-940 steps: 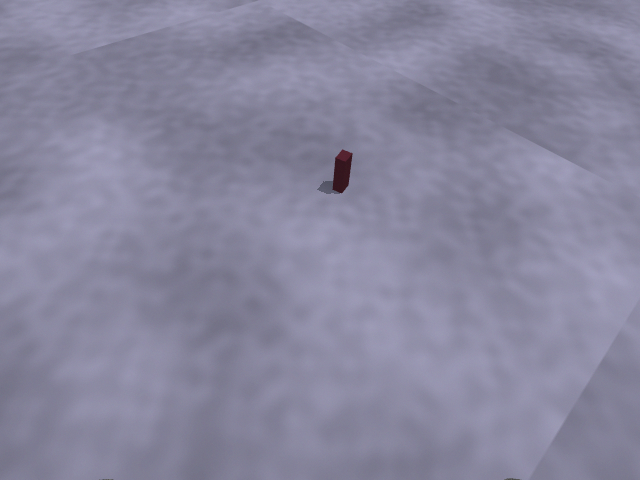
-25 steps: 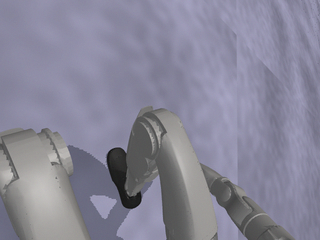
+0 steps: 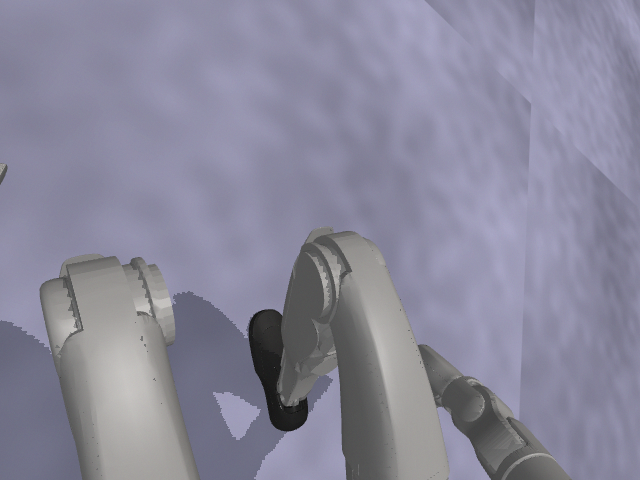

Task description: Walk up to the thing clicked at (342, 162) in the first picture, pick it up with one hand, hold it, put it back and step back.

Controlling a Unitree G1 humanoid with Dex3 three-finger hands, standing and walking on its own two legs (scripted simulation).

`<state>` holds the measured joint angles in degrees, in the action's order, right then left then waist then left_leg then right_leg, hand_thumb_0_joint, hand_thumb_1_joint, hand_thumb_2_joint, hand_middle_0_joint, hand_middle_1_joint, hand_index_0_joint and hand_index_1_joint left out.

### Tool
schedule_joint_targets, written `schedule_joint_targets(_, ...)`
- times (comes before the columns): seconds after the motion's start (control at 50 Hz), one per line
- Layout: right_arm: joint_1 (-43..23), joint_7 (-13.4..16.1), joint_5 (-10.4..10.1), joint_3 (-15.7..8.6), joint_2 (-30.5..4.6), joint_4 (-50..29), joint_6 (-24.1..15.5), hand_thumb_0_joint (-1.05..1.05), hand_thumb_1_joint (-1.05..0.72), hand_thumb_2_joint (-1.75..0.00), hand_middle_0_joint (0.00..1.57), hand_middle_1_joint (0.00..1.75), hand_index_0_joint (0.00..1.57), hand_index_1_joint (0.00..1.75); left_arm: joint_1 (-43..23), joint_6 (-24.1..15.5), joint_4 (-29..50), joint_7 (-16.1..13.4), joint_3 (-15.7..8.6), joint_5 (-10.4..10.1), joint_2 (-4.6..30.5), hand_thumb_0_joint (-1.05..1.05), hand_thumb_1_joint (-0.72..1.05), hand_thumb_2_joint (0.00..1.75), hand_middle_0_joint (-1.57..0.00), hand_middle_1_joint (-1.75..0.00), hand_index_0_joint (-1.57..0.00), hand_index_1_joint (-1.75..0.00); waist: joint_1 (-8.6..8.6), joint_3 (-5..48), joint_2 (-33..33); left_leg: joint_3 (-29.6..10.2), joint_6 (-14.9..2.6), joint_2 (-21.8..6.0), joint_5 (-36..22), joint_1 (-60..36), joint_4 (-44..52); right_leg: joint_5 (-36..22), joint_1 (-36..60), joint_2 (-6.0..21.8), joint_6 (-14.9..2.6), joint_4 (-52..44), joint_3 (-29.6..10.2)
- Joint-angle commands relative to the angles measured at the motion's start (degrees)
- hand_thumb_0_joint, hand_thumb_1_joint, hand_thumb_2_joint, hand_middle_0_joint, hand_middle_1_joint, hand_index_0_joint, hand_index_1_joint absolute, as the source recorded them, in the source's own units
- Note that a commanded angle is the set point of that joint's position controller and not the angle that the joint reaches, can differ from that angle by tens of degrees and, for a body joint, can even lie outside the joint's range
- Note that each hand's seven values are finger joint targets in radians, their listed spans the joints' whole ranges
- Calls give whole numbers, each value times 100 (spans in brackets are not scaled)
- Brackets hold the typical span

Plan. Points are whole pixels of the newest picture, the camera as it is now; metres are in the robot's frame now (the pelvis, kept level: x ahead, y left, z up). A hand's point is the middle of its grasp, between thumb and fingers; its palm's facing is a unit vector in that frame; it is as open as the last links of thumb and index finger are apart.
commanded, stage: settle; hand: left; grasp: from the side
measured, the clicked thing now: out of the picture +0.43 +0.30 -0.14
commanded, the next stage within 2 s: hold in 0.26 s
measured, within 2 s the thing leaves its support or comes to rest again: neither
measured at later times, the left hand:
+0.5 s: hand out of the picture +0.41 +0.30 -0.02, palm faces +0.28 -0.96 -0.09, open 10.5 cm
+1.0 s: hand out of the picture +0.37 +0.27 +0.17, palm faces +0.27 -0.96 -0.06, open 10.9 cm
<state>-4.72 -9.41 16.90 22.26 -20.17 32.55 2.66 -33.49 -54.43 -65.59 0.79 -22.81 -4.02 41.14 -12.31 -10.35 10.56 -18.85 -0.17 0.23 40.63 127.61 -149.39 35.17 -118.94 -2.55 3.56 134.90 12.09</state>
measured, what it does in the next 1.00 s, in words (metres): rises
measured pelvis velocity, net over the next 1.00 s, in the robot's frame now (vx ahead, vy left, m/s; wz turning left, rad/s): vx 0.03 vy -0.02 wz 0.19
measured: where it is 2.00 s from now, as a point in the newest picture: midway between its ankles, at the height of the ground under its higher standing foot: (208, 425)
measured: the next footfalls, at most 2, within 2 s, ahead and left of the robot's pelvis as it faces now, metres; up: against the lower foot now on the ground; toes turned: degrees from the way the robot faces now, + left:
none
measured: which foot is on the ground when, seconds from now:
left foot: down 0.00-1.00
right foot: down 0.00-1.00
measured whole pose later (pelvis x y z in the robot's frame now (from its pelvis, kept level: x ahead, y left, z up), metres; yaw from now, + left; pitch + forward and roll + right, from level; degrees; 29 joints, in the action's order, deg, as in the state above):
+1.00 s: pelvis +0.03 -0.02 +0.15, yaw +11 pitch +32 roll -5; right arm 3.9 0.1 -1.5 -0.1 -15.4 31.9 1.9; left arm -17.5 -20.2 -20.9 9.6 -16.4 -11.2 19.4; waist -2.6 11.1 -1.3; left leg -5.2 0.5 -1.1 39.5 109.6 -116.8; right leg 38.0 -107.1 1.2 1.6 113.0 2.6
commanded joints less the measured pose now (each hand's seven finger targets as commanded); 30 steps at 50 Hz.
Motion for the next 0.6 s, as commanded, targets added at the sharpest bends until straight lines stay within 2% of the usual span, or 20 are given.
schedule_joint_targets(0.0, 437, 87, -198, -946, -1860, -92, 24, 0, -88, -90, 20, 30, 20, 30, -1281, -72, 1485, 116, 15, -122, 538, 0, 40, 122, -118, -128, -118, -130, -270, 3458, -2914, 557, 115, -263, -431, -2274, 2250, -810, 1230, -179, -472, -876, 411)
schedule_joint_targets(0.02, 542, 98, -237, -984, -1844, -91, 31, 0, -88, -89, 20, 30, 20, 30, -1426, -8, 1582, 128, 30, -131, 501, 0, 43, 122, -119, -128, -118, -130, -301, 3517, -2964, 568, 110, -248, -469, -2295, 2284, -855, 1229, -163, -474, -889, 397)
schedule_joint_targets(0.04, 563, 102, -280, -1052, -1793, -75, 32, 0, -89, -90, 20, 30, 20, 30, -1425, 68, 1770, 134, 59, -100, 471, 0, 41, 120, -117, -127, -116, -128, -222, 3656, -2953, 583, 106, -250, -474, -2353, 2312, -841, 1167, -156, -492, -875, 359)
schedule_joint_targets(0.06, 601, 110, -323, -1105, -1774, -70, 36, 0, -88, -89, 20, 30, 20, 30, -1508, 146, 1777, 145, 120, -90, 428, 0, 43, 119, -116, -126, -116, -127, -235, 3652, -2966, 610, 92, -232, -438, -2275, 2349, -793, 1137, -141, -500, -882, 333)
schedule_joint_targets(0.08, 635, 128, -377, -1172, -1734, -96, 44, 0, -89, -90, 20, 30, 20, 30, -1543, 216, 2020, 156, 65, -107, 402, 0, 40, 119, -116, -126, -116, -128, -158, 3762, -2920, 628, 81, -227, -369, -2321, 2398, -747, 1092, -124, -504, -922, 302)
schedule_joint_targets(0.1, 656, 133, -413, -1213, -1697, -78, 54, 0, -88, -89, 20, 30, 20, 30, -1284, 332, 1837, 183, 98, -87, 320, 0, 42, 120, -116, -127, -116, -128, -111, 3757, -2905, 672, 76, -217, -361, -2283, 2436, -708, 1095, -119, -512, -944, 259)
schedule_joint_targets(0.12, 695, 154, -454, -1276, -1665, -84, 61, 0, -88, -89, 20, 30, 20, 30, -1549, 388, 2113, 191, 78, -96, 332, 0, 41, 120, -115, -127, -115, -128, -69, 3808, -2876, 717, 62, -207, -250, -2249, 2475, -611, 1048, -106, -520, -986, 216)
schedule_joint_targets(0.14, 736, 164, -493, -1316, -1635, -77, 73, 0, -88, -89, 20, 30, 20, 30, -1436, 462, 2065, 214, 139, -91, 237, 0, 40, 120, -115, -126, -115, -128, -77, 3814, -2873, 752, 52, -185, -183, -2208, 2529, -556, 1077, -103, -518, -1043, 202)
schedule_joint_targets(0.16, 765, 174, -541, -1377, -1617, -83, 75, 0, -88, -89, 20, 30, 20, 30, -1287, 558, 2073, 237, 75, -111, 184, 0, 43, 119, -114, -126, -114, -127, 24, 3867, -2793, 791, 42, -176, -186, -2198, 2554, -538, 1060, -93, -522, -1065, 168)
schedule_joint_targets(0.2, 784, 188, -620, -1478, -1554, -106, 78, 0, -88, -89, 20, 30, 20, 30, -1347, 692, 2282, 298, 201, -128, 56, 0, 39, 118, -114, -126, -114, -127, 73, 3947, -2780, 879, 20, -145, 6, -2081, 2639, -354, 1010, -72, -534, -1118, 104)
schedule_joint_targets(0.22, 859, 204, -661, -1511, -1530, -96, 86, 0, -88, -89, 20, 30, 20, 30, -1272, 754, 2325, 326, 112, -140, 143, 0, 41, 118, -114, -126, -114, -127, 134, 4042, -2772, 915, 11, -124, -31, -2068, 2682, -361, 1095, -70, -538, -1143, 86)
schedule_joint_targets(0.26, 910, 248, -745, -1619, -1454, -79, 91, 0, -89, -89, 20, 30, 20, 30, -1328, 894, 2548, 376, 152, -143, 82, 0, 38, 118, -115, -127, -115, -128, 215, 4223, -2775, 986, 4, -128, -66, -2220, 2715, -367, 1006, -60, -559, -1201, 4)
schedule_joint_targets(0.34, 1087, 308, -895, -1775, -1351, -28, 101, 0, -89, -89, 20, 30, 20, 30, -1396, 1088, 2836, 472, 98, -265, -33, 0, 36, 116, -114, -126, -114, -127, 272, 4495, -2603, 1129, -33, -81, -255, -2183, 2738, -448, 1153, -27, -562, -1298, -117)
schedule_joint_targets(0.36, 1102, 327, -934, -1812, -1331, -40, 100, 0, -91, -90, 20, 30, 20, 30, -1437, 1137, 2810, 477, 8, -273, 57, 0, 41, 108, -113, -128, -116, -125, 281, 4493, -2525, 1153, -55, -66, -169, -2037, 2764, -348, 1143, -20, -564, -1313, -141)
schedule_joint_targets(0.4, 1149, 373, -999, -1894, -1263, -11, 107, 0, -91, -90, 20, 30, 20, 30, -1289, 1219, 2846, 572, -1, -293, -3, 0, 40, 115, -110, -129, -113, -127, 335, 4647, -2310, 1224, -77, -63, -299, -2095, 2749, -414, 1250, -19, -555, -1419, -213)
schedule_joint_targets(0.46, 1235, 430, -1114, -2024, -1203, -71, 94, 0, -91, -90, 20, 30, 20, 30, -1070, 1340, 3322, 855, 54, -421, -137, 0, 36, 113, -110, -128, -113, -126, 479, 5129, -2330, 1326, -79, -37, -635, -2328, 2871, -631, 1563, 34, -558, -1469, -290)
schedule_joint_targets(0.48, 1253, 460, -1168, -2072, -1184, -44, 101, 0, -91, -90, 20, 30, 20, 30, -857, 1431, 3200, 955, -39, -435, -41, 0, 35, 111, -109, -126, -112, -124, 575, 5184, -2315, 1351, -89, -41, -571, -2386, 2939, -529, 1513, 43, -566, -1516, -333)
schedule_joint_targets(0.52, 1251, 514, -1283, -2150, -1157, -106, 81, 0, -91, -90, 20, 30, 20, 30, -669, 1600, 3295, 1142, 2, -528, -182, 0, 30, 112, -109, -127, -112, -125, 602, 5270, -2265, 1387, -94, -47, -614, -2578, 3094, -518, 1513, 73, -578, -1622, -373)
schedule_joint_targets(0.54, 1230, 541, -1333, -2176, -1146, -168, 64, 0, -91, -90, 20, 30, 20, 30, -789, 1670, 3594, 1206, 9, -590, -197, 0, 25, 112, -110, -128, -113, -126, 613, 5396, -2385, 1376, -81, -50, -629, -2674, 3217, -522, 1555, 97, -593, -1647, -383)
schedule_joint_targets(0.58, 1302, 603, -1439, -2268, -1105, -235, 49, 0, -91, -90, 20, 30, 20, 30, -633, 1867, 3885, 1247, -165, -732, -205, 0, 25, 110, -109, -127, -112, -125, 773, 5721, -2391, 1415, -72, -53, -750, -2973, 3370, -591, 1787, 121, -599, -1799, -457)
